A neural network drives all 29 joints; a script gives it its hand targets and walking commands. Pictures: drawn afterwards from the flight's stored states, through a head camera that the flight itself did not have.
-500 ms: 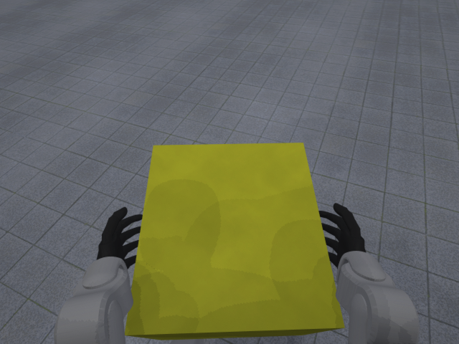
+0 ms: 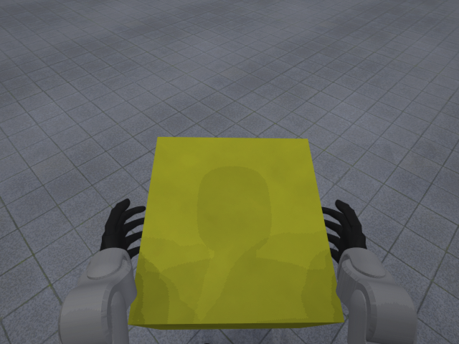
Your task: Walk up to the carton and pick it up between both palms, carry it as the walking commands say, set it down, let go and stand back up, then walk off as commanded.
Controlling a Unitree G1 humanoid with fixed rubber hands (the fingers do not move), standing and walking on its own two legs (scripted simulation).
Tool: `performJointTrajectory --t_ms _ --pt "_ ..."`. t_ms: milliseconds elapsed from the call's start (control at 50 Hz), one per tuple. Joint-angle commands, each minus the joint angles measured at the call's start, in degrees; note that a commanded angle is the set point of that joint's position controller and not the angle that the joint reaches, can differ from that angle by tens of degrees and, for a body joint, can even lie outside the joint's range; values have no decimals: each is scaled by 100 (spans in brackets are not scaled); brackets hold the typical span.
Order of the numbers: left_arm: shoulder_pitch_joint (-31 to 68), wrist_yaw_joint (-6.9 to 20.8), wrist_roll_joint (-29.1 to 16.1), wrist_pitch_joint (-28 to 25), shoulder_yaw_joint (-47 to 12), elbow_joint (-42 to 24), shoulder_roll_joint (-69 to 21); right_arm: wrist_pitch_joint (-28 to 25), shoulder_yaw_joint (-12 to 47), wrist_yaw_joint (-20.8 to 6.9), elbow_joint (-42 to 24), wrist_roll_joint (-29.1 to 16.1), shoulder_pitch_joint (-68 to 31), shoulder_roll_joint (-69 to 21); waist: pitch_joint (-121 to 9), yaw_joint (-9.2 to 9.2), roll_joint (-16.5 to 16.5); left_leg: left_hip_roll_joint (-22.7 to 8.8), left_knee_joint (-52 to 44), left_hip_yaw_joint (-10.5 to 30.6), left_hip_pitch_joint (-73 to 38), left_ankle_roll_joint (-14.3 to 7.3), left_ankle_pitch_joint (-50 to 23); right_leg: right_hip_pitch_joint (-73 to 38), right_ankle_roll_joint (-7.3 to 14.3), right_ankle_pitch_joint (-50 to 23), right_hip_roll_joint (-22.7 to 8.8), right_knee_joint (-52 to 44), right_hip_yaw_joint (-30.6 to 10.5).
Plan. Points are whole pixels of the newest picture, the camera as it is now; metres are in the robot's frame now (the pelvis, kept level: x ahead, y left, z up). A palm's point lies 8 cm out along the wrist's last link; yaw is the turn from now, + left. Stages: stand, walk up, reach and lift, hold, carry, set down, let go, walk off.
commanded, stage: carry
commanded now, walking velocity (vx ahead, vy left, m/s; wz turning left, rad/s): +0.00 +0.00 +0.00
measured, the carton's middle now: (232, 237) +0.31 +0.00 +0.02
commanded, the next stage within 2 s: none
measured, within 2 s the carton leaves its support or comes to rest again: neither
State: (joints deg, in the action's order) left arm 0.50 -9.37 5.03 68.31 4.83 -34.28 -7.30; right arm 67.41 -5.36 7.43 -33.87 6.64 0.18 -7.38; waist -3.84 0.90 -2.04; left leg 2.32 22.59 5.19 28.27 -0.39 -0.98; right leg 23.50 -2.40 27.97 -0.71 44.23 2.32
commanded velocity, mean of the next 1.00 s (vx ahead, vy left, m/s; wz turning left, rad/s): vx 0.33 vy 0.00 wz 0.00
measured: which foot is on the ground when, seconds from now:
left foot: down 0.00-0.04, up 0.06-0.34, down 0.36-0.68, up 0.70-1.00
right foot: up 0.00-0.02, down 0.04-0.40, up 0.42-0.64, down 0.66-1.00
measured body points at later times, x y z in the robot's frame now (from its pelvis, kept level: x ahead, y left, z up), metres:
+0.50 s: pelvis -0.11 +0.02 +0.01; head -0.14 +0.02 +0.46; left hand +0.11 +0.22 +0.10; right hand +0.15 -0.12 +0.10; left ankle -0.12 +0.12 -0.73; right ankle -0.07 -0.10 -0.71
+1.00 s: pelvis -0.01 +0.02 +0.01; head -0.02 +0.01 +0.47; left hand +0.23 +0.21 +0.12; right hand +0.25 -0.14 +0.11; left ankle +0.04 +0.15 -0.72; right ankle -0.10 -0.09 -0.73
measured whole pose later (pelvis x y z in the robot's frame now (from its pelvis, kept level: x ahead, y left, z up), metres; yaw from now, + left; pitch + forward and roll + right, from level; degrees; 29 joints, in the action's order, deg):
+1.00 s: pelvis -0.01 +0.02 +0.01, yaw +3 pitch +4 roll +2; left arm 1.8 -9.3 5.9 70.8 5.4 -33.3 -7.3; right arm 70.8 -5.3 9.3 -33.2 6.1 -1.7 -7.3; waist -5.7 0.4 0.8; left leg -3.1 23.3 -10.0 21.1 1.7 11.6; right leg 4.7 -0.2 17.6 -3.8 18.7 8.3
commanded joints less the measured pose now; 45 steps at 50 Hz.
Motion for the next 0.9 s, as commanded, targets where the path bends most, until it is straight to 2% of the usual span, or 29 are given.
performJointTrajectory --t_ms 0,20,40,60,80,100,120,160,180,240,280,300,320,340,360,400,440,480,540,580,620,640,660,680,700,740,760,800,880 --pt "2012 1341 -2229 54 -4141 -245 -4603 134 4098 -1221 -264 -2145 -1889 -4348 -1423 -89 -1133 -1070 -1410 1044 -666 164 2437 -1457 102 -245 176 -1888 475" --pt "1955 1352 -2213 54 -4054 -197 -4528 149 4121 -1209 -257 -2135 -1922 -4287 -1339 -54 -605 -798 -951 758 -413 333 2366 -1944 130 -124 -16 -2643 294" --pt "1903 1385 -2188 51 -3995 -140 -4458 158 4153 -1193 -294 -2084 -1943 -4266 -1212 -9 504 -217 107 82 114 534 1908 -2130 370 334 -876 -3208 -615" --pt "1874 1414 -2121 21 -3941 -64 -4509 175 4263 -1200 -487 -2116 -2174 -4234 -835 3 2107 211 2196 -592 588 515 2604 -1014 926 688 -2448 -3532 -2310" --pt "1955 1463 -2141 14 -3985 -154 -4618 136 4317 -1200 -440 -2147 -2341 -4484 -428 -94 1593 4 3621 -476 590 417 2556 -265 1023 -7 -2502 -3475 -1772" --pt "1940 1487 -2120 26 -3942 -165 -4623 125 4403 -1220 -428 -2275 -2438 -4619 -358 -112 1056 -53 4238 -297 396 339 2363 67 882 -286 -2126 -3201 -1201" --pt "2144 1509 -2169 9 -3980 -316 -4617 116 4420 -1228 -397 -2304 -2475 -4706 -419 -129 926 -57 4490 -261 404 292 2225 32 780 -559 -1882 -2975 -878" --pt "2150 1499 -2162 12 -3887 -346 -4512 148 4398 -1194 -324 -2317 -2482 -4656 -574 -137 1042 -56 3886 -423 477 281 2216 -545 659 -1210 -1473 -2583 -550" --pt "2178 1485 -2149 24 -3855 -369 -4425 164 4378 -1156 -317 -2313 -2471 -4596 -656 -121 1187 -6 3307 -652 409 279 2384 -779 631 -1576 -1427 -2498 -579" --pt "2065 1437 -2052 92 -3787 -262 -4244 241 4309 -1059 -181 -2271 -2296 -4476 -910 -35 1542 65 1847 -1057 9 254 2855 -1327 744 -2281 -1500 -2413 -882" --pt "1891 1398 -1978 140 -3713 -85 -4149 301 4206 -1034 -16 -2210 -2149 -4381 -1102 -79 1636 36 651 -1133 -436 240 2378 -1587 680 -2856 -1527 -2220 -925" --pt "1841 1377 -1961 158 -3694 8 -4123 324 4143 -1036 67 -2177 -2068 -4344 -1263 -160 1423 -103 -247 -1080 -996 264 1626 -1518 478 -2770 -1449 -1938 -773" --pt "1862 1365 -1950 165 -3714 75 -4122 325 4059 -1048 147 -2151 -2071 -4311 -1329 -102 925 -445 -545 -615 -1573 256 1437 -1114 246 -2302 -1295 -1620 -644" --pt "1941 1347 -1929 162 -3724 117 -4121 315 3993 -1069 179 -2155 -2122 -4284 -1286 -62 357 -978 -577 -90 -2062 238 1171 -550 69 -1624 -1180 -1387 -508" --pt "2065 1364 -1999 173 -3857 -1 -4257 292 3938 -1132 289 -2119 -2097 -4278 -1121 -76 -597 -1548 -486 708 -1856 -58 979 81 -81 -876 -693 -1268 -79" --pt "2785 1384 -2098 157 -4119 -240 -4497 247 3925 -1200 145 -2193 -2384 -4462 -680 -161 -754 -1677 -1369 833 -1248 -258 3619 56 -116 -469 -480 -810 371" --pt "3054 1412 -2167 175 -4191 -259 -4597 220 3839 -1204 67 -2182 -2561 -4487 -372 -124 -989 -1758 -1839 961 -1130 -411 4442 274 -36 -473 -382 -185 413" --pt "2912 1409 -2167 210 -4187 -101 -4598 229 3778 -1179 176 -2106 -2372 -4471 -367 -88 -914 -1780 -1823 820 -1496 -478 3964 541 31 -450 -368 -137 282" --pt "2726 1393 -2164 231 -4117 6 -4536 260 3848 -1148 112 -2063 -2289 -4427 -583 -93 -689 -1707 -1593 511 -1900 -583 3513 249 111 -243 -192 -941 425" --pt "2594 1374 -2131 259 -4029 64 -4448 306 3877 -1127 127 -2029 -2243 -4377 -695 -51 -640 -1636 -1499 304 -1667 -577 3755 -549 183 -529 -82 -1765 639" --pt "2443 1349 -2093 277 -3920 124 -4375 341 3909 -1125 141 -2023 -2237 -4340 -829 7 -334 -1320 -1104 -89 -1108 -407 3751 -1783 263 -832 -87 -2565 789" --pt "2444 1339 -2066 288 -3858 119 -4340 356 3912 -1124 148 -2030 -2237 -4335 -841 7 37 -1140 -472 -303 -821 -279 3333 -2230 333 -714 -378 -2903 422" --pt "2336 1327 -1977 269 -3781 184 -4300 375 3991 -1132 36 -2048 -2307 -4305 -738 84 937 -740 419 -760 -105 -31 2998 -2521 562 224 -1055 -3312 -610" --pt "2275 1317 -1945 261 -3710 221 -4307 399 4076 -1147 -127 -2110 -2476 -4286 -615 108 1683 -435 1410 -1138 587 148 2734 -2602 871 1500 -1881 -3959 -1979" --pt "2364 1307 -2000 267 -3716 129 -4316 405 4115 -1154 -227 -2180 -2684 -4315 -330 33 1543 -624 1885 -970 1012 173 2480 -2392 1021 1839 -2241 -4198 -2322" --pt "2488 1296 -2012 280 -3758 30 -4385 403 4138 -1147 -117 -2261 -2765 -4451 -263 -6 811 -725 1941 -820 989 135 2256 -2119 1031 1126 -2126 -4060 -1836" --pt "2528 1288 -2025 270 -3792 7 -4418 393 4090 -1148 16 -2239 -2676 -4511 -367 -14 667 -726 1816 -870 848 145 2067 -2164 996 564 -1995 -3938 -1491" --pt "2543 1288 -2054 237 -3842 -69 -4457 354 4097 -1138 30 -2244 -2625 -4609 -485 4 752 -643 1446 -1048 529 202 1821 -2163 978 -116 -1769 -3816 -989" --pt "2465 1313 -2120 209 -3879 -198 -4510 325 4172 -1098 -166 -2267 -2639 -4687 -556 39 1081 -542 826 -1319 106 243 1633 -2127 1013 -612 -1621 -3679 -596"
